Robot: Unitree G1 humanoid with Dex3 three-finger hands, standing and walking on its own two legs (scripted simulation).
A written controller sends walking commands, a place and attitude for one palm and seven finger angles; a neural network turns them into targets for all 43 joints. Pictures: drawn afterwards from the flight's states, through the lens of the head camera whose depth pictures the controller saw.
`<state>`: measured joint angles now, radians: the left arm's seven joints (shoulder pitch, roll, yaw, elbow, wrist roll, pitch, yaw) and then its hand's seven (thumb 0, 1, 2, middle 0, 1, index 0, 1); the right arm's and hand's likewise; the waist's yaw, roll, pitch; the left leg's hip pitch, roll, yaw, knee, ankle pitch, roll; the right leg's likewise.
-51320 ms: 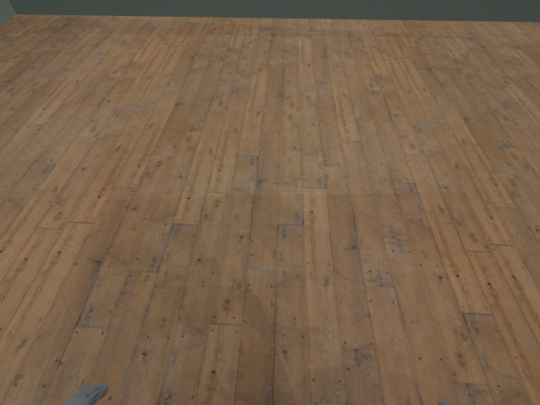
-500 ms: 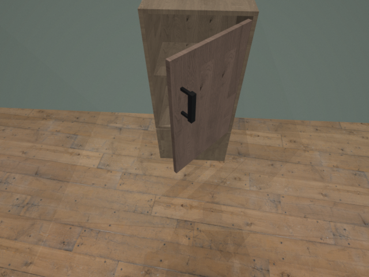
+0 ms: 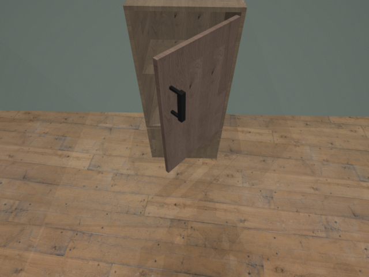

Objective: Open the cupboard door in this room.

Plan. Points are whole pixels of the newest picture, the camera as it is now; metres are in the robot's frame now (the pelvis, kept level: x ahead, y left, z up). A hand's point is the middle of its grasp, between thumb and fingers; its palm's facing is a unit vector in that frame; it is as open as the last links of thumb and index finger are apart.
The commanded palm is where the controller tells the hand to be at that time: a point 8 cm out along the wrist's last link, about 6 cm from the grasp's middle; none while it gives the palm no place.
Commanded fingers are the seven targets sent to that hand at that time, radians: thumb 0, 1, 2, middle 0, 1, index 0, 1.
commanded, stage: walk to a spot facing it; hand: left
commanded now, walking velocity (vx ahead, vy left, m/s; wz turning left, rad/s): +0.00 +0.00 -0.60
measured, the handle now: (177, 104) +0.63 +0.07 -0.03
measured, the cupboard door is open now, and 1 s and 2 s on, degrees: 47 47 47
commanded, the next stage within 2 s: none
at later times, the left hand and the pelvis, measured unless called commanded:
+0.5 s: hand out of the picture +0.07 +0.14 -0.16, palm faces -0.19 -0.94 -0.28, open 7.4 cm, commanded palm none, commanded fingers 0.00 0.90 0.90 -0.20 -0.30 -0.20 -0.30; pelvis +0.00 -0.05 +0.00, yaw -16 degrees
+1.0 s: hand (138, 244) +0.22 +0.14 -0.17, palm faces -0.47 -0.85 -0.23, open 7.4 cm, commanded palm none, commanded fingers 0.00 0.90 0.90 -0.20 -0.30 -0.20 -0.30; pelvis +0.04 -0.01 +0.00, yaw -34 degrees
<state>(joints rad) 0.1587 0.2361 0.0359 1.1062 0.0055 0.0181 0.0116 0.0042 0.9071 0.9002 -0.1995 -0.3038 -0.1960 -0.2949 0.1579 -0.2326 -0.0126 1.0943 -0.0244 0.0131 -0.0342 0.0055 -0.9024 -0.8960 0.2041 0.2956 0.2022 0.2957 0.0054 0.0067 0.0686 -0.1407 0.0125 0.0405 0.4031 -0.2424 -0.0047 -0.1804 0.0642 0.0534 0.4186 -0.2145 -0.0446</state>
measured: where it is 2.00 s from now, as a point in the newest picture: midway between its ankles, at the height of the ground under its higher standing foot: outside the picture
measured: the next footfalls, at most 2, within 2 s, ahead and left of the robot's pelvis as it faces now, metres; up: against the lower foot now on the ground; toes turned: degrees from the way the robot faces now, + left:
left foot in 0.82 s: +0.13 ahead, +0.09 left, +0.00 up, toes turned -29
right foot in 1.18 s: -0.01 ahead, -0.16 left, +0.00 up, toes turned -45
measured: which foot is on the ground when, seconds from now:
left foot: down 0.00-0.26, up 0.28-0.80, down 0.82-1.00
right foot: down 0.00-0.80, up 0.82-1.00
